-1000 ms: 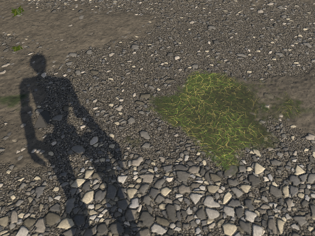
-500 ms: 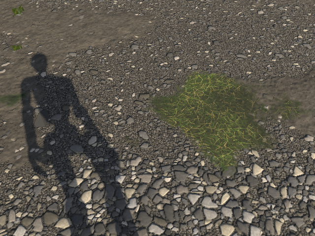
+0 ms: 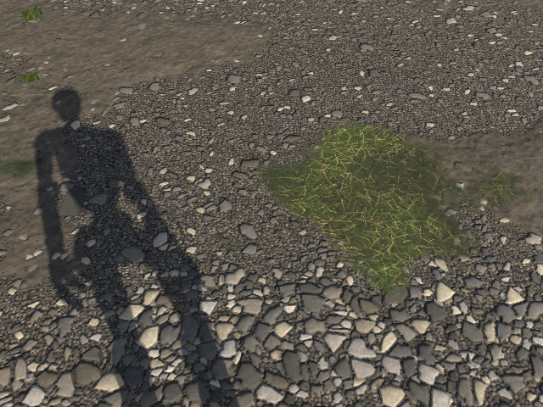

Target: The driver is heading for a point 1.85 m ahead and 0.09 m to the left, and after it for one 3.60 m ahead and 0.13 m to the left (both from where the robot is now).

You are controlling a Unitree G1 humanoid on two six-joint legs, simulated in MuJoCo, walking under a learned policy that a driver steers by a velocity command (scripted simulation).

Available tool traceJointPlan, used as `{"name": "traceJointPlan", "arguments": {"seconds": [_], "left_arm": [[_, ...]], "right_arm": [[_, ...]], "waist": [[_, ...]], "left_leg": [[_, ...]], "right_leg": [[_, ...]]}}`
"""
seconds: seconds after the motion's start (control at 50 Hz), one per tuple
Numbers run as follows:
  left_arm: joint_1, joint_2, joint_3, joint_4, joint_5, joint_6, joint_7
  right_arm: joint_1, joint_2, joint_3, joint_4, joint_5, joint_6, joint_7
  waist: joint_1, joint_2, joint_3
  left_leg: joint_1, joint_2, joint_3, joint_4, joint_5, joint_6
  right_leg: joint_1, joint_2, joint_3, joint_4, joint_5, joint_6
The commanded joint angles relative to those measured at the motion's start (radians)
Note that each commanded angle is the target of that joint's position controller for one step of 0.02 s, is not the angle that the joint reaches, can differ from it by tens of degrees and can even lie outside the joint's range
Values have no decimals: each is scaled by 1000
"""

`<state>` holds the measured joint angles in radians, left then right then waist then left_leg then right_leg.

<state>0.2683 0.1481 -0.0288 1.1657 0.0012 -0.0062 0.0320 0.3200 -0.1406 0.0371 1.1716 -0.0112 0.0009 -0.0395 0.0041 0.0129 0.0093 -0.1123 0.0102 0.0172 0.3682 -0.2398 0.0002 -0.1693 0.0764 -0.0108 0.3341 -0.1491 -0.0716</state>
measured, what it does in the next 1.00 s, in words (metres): stands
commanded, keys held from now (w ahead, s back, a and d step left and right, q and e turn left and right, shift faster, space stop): no key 0.94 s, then w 0.06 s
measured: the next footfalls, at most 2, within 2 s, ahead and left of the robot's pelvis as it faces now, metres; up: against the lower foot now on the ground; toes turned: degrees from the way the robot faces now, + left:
left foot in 1.80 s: +0.54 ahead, +0.10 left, -0.13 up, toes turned +5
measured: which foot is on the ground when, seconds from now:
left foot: down 0.00-1.00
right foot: down 0.00-1.00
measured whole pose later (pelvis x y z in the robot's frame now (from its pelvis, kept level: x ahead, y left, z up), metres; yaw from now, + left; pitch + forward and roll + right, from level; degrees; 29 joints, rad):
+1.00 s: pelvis +0.01 +0.02 +0.00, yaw +0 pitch -1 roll +0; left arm 0.29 0.13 -0.02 1.17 0.00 -0.01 0.04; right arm 0.34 -0.12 0.02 1.17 -0.01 -0.01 -0.04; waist 0.00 0.01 0.01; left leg -0.09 -0.02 0.02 0.36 -0.25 0.03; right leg -0.16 0.05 0.00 0.36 -0.18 -0.05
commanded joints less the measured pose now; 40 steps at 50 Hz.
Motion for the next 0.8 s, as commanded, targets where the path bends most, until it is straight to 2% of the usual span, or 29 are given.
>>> {"name": "traceJointPlan", "arguments": {"seconds": [0.02,0.8], "left_arm": [[54,78,11,-9,0,-4,2],[81,50,12,2,1,-9,6]], "right_arm": [[77,-66,-10,-3,0,-3,-2],[97,-42,-19,-2,1,-13,-2]], "waist": [[0,-4,62],[-1,-6,69]], "left_leg": [[-73,79,-80,-66,62,38],[-53,78,-90,-80,98,50]], "right_leg": [[5,-143,148,-69,33,-6],[10,-149,133,-40,82,1]]}}
Keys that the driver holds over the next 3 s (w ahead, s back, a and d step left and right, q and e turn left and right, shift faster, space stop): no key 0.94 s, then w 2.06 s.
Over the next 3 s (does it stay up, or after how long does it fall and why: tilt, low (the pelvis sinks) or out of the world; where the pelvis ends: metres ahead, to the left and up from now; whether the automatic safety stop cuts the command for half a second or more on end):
stays up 1.05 0.07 -0.13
